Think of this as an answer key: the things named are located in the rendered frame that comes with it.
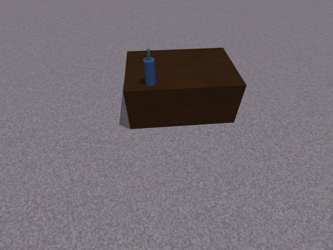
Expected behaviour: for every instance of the bottle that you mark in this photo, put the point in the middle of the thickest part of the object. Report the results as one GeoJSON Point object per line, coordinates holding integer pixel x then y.
{"type": "Point", "coordinates": [149, 70]}

